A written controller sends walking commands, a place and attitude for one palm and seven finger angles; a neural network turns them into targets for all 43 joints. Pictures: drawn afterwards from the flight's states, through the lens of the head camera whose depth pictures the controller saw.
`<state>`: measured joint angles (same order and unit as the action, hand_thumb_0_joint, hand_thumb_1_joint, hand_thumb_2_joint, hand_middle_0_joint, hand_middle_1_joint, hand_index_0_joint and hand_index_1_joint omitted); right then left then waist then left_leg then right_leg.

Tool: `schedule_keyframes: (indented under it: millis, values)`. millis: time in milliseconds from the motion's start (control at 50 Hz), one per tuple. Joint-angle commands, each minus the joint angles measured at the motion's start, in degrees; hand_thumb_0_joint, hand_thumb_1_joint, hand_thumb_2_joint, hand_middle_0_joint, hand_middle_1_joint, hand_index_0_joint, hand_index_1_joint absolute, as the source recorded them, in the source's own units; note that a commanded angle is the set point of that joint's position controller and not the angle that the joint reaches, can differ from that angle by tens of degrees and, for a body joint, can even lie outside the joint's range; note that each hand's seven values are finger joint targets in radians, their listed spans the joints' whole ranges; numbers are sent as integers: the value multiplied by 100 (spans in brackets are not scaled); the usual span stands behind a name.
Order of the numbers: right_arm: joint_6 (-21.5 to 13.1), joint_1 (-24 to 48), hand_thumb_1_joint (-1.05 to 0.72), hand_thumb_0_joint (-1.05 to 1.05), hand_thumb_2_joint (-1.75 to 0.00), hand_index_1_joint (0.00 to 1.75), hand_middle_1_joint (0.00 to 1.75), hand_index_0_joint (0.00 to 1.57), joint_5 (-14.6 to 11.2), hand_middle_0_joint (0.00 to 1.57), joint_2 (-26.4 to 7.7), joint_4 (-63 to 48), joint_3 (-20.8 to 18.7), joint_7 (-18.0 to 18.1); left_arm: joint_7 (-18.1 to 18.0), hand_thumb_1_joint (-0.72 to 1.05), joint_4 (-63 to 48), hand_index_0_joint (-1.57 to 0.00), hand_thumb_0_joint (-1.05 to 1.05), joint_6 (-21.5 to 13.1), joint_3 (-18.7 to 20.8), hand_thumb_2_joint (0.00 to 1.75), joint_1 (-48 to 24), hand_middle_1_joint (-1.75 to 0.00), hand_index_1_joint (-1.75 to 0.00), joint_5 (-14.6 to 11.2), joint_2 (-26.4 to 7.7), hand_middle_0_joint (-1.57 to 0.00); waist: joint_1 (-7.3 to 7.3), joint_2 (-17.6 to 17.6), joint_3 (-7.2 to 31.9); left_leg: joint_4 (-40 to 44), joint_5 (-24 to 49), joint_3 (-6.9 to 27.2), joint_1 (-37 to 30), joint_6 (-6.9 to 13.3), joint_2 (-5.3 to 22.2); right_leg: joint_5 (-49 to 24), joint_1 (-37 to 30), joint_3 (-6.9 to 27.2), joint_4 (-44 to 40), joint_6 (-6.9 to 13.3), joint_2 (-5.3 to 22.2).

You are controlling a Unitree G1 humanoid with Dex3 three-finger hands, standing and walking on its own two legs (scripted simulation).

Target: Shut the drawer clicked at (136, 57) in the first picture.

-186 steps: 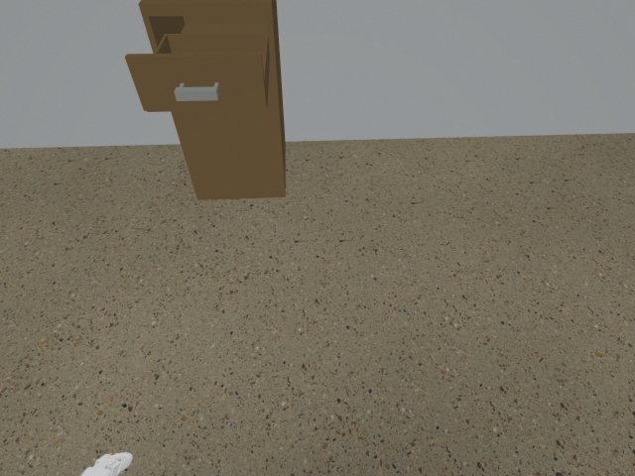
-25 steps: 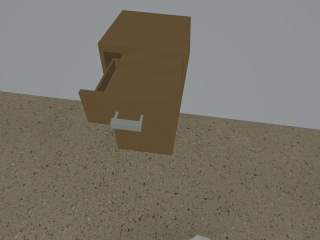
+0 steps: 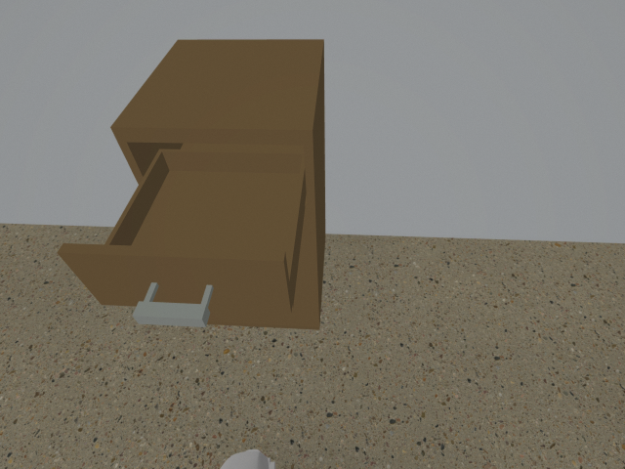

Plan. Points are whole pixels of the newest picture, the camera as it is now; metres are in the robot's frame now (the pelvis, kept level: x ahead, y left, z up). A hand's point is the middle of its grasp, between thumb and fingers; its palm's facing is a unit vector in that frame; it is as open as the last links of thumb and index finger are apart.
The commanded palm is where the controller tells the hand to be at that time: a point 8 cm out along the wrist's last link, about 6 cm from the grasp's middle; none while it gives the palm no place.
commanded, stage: come to a stop and stand still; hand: left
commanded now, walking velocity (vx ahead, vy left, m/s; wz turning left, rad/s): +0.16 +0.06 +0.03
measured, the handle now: (176, 301) +0.38 +0.26 -0.07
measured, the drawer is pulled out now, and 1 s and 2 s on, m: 0.30 0.30 0.30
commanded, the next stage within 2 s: look again from close up in 1.60 s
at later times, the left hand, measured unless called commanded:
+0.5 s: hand out of the picture +0.06 +0.20 -0.19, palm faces +0.04 -0.97 -0.24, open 7.4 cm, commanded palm none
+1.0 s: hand out of the picture -0.02 +0.14 -0.16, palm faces +0.12 -0.96 -0.27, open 7.4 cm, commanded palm none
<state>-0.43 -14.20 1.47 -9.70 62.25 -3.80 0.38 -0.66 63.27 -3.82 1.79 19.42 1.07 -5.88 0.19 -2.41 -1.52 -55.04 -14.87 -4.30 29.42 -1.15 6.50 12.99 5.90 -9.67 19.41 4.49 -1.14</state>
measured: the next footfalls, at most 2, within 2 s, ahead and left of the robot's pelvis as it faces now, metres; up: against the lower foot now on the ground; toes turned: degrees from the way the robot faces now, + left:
left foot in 0.20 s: +0.16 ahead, +0.14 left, +0.00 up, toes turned +7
right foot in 0.58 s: +0.05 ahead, -0.13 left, +0.00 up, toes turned -5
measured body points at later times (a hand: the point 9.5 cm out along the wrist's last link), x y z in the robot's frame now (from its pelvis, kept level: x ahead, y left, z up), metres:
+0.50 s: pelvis +0.03 +0.01 -0.01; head +0.06 +0.00 +0.43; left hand +0.06 +0.25 -0.17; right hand +0.13 -0.22 -0.16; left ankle +0.12 +0.13 -0.75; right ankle +0.01 -0.11 -0.71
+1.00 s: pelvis -0.01 -0.05 +0.00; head +0.02 -0.08 +0.45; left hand -0.02 +0.19 -0.14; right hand -0.02 -0.29 -0.17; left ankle -0.04 +0.12 -0.69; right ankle +0.01 -0.13 -0.75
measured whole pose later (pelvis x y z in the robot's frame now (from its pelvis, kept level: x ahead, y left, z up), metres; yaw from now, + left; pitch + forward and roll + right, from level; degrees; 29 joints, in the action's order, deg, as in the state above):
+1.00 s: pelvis -0.01 -0.05 +0.00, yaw +1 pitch +0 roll +3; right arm 4.1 -17.4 1.5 -12.7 62.5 -3.8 0.5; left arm -1.7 60.1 -0.4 2.9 17.8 1.4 -7.3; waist -2.4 -1.5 -2.7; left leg -49.3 -20.9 -0.6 20.0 -2.7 1.9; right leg 10.6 12.0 -5.8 22.2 3.3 2.6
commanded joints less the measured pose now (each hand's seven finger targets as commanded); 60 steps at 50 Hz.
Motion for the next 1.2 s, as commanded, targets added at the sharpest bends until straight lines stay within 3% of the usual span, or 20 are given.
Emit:
schedule_keyframes:
  millis: [0, 80, 140, 160, 200, 220, 240, 300, 400, 500, 540, 560, 580, 600, 700, 840, 1020, 1100, 1140, 1180]
  values:
    - [-56, 104, -90, 0, -90, 30, 30, 20, -35, 20, -30, -324, 78, -90, -83, 90, -31, -20, 0, -110, 134, 90, 576, -30, -30, 6, -799, -20, -82, 623, -303, 687, 157, 7, 217, -52, 35, -2789, -167, 1020, -672, 560, 1745]
    - [-96, 442, -90, 0, -90, 30, 30, 20, -39, 20, -46, -449, 106, -89, -101, 90, 114, -20, 0, -49, 141, 90, 686, -30, -30, 36, -825, -20, -165, 783, -370, 1449, -5, -59, -216, 42, -119, -2931, -229, 1070, -467, 516, 1775]
    - [-140, 94, -90, 0, -90, 30, 30, 20, -48, 20, -5, -247, 202, 46, -156, 90, 175, -20, 0, 70, 70, 90, 552, -30, -30, -8, -660, -20, 6, 718, -95, 2670, 900, -124, -1463, 59, -387, -3710, -131, 732, 376, 170, 1303]
    - [-185, -290, -90, 0, -90, 30, 30, 20, -46, 20, -144, -105, 181, 87, -170, 90, 186, -20, 0, 108, 35, 90, 571, -30, -30, -11, -574, -20, 115, 571, 94, 2904, 2368, 16, -2149, 131, -197, -3271, 109, 641, 893, -73, 1042]
    - [-185, -640, -90, 0, -90, 30, 30, 20, -78, 20, -675, -31, 136, 213, -243, 90, 223, -20, 0, 178, -71, 90, 978, -30, -30, -116, -240, -20, 48, -538, 814, 2647, 5976, 981, -3465, 822, 1162, -179, 898, 457, 1426, -485, 544]
    - [-125, -613, -90, 0, -90, 30, 30, 20, -108, 20, -758, -24, 101, 218, -283, 90, 222, -20, 0, 238, -76, 90, 1015, -30, -30, -74, -241, -20, 40, -619, 637, 2903, 6131, 902, -3198, 1028, 1378, 1395, 823, 550, 1762, -471, 474]
    - [-83, -303, -90, 0, -90, 30, 30, 20, -117, 20, -718, -52, 139, 268, -276, 90, 224, -20, 0, 324, -46, 90, 973, -30, -30, -77, -342, -20, -46, -961, 476, 3210, 5911, 1015, -2871, 1121, 1398, 1937, 928, 643, 2141, -531, 454]
    - [15, 59, -90, 0, -90, 30, 30, 20, -105, 20, -661, -191, 105, 349, -256, 90, 59, -20, 0, 535, 54, 90, 656, -30, -30, -13, -531, -20, -65, -735, -12, 3597, 4897, 1066, -1988, 1266, 1462, 1979, 1163, 950, 3126, -536, 547]
    - [101, 320, -90, 0, -90, 30, 30, 20, -43, 20, -842, -447, -91, 295, -168, 90, -316, -20, 0, 657, 200, 90, 363, -30, -30, 6, -538, -20, -52, -253, 616, 3627, 3115, 945, -1989, 1292, 1428, 1574, 1466, 981, 3642, -557, 442]
    - [165, 702, -90, 0, -90, 30, 30, 20, 12, 20, -802, -571, -121, 140, -120, 90, -399, -20, 0, 597, 188, 90, 468, -30, -30, 3, -458, -20, -204, -816, 507, 3956, -206, 790, -1040, 855, 970, 1059, 545, 636, 2032, -476, 378]
    - [231, 645, -90, 0, -90, 30, 30, 20, -23, 20, -598, -540, -83, 70, -126, 90, -219, -20, 0, 511, 188, 90, 826, -30, -30, 53, -648, -20, -360, -125, 260, 3457, -1429, 381, -383, 364, 298, 560, -116, 646, 500, -472, 395]
    - [284, 562, -90, 0, -90, 30, 30, 20, -98, 20, -237, -576, -2, 23, -137, 90, -315, -20, 0, 426, 179, 90, 590, -30, -30, 108, -1036, -20, -253, 1143, 5, 2488, -1358, 72, -346, 31, -264, 1938, 566, 2037, -667, -186, 1261]
    - [327, 626, -90, 0, -90, 30, 30, 20, -78, 20, -182, -701, 17, -27, -143, 90, -566, -20, 0, 450, 225, 90, 45, -30, -30, 89, -1451, -20, -193, 1785, -507, 1847, -1151, 14, -455, -57, -367, 3341, 1663, 2957, -1586, 153, 2097]
    - [334, 644, -90, 0, -90, 30, 30, 20, -34, 20, -371, -713, -32, -62, -146, 90, -756, -20, 0, 466, 245, 90, -381, -30, -30, 86, -1577, -20, -158, 1386, -648, 1184, -1073, 216, -760, -25, -318, 3410, 2266, 3049, -1772, 337, 2276]
    - [271, -180, -90, 0, -90, 30, 30, 20, 0, 20, -454, -278, -19, -83, -122, 90, -727, -20, 0, 298, 246, 90, -469, -30, -30, 4, -1302, -20, -13, 814, -676, 351, -73, 375, -240, -44, -407, 809, 1069, 1981, -1053, 117, 1675]
    - [302, -110, -90, 0, -90, 30, 30, 20, 21, 20, -583, -472, -34, -16, -222, 90, -524, -20, 0, 277, 355, 90, 290, -30, -30, 3, -1286, -20, -375, 815, 5, 43, -382, 589, 342, -201, -360, -756, -484, 2187, -563, 483, 2104]
    - [191, -104, -90, 0, -90, 30, 30, 20, -62, 20, -346, -438, 78, 2, -144, 90, -343, -20, 0, 304, 327, 90, 186, -30, -30, 72, -1237, -20, -324, 1232, 108, 1549, -764, 274, -823, -74, -454, -248, 38, 2058, -728, 515, 1861]
    - [104, -549, -90, 0, -90, 30, 30, 20, -89, 20, -217, -170, 150, 57, -116, 90, -229, -20, 0, 367, 272, 90, -137, -30, -30, 13, -1183, -20, -8, 1107, 15, 3099, 266, 53, -2297, -16, -574, 443, 1044, 1535, -419, 77, 1349]
    - [6, -682, -90, 0, -90, 30, 30, 20, -67, 20, -489, -94, 141, 113, -97, 90, -178, -20, 0, 399, 167, 90, -54, -30, -30, -35, -828, -20, 15, 203, -73, 3699, 304, 692, -2525, 141, 5, 618, 1478, 1170, 241, -254, 811]
    - [22, -318, -90, 0, -90, 30, 30, 20, -44, 20, -905, -257, 109, 156, -94, 90, -163, -20, 0, 409, 91, 90, 89, -30, -30, -21, -480, -20, -160, -611, -277, 4343, -317, 1550, -1514, 596, 907, 656, 1097, 596, 784, -488, 499]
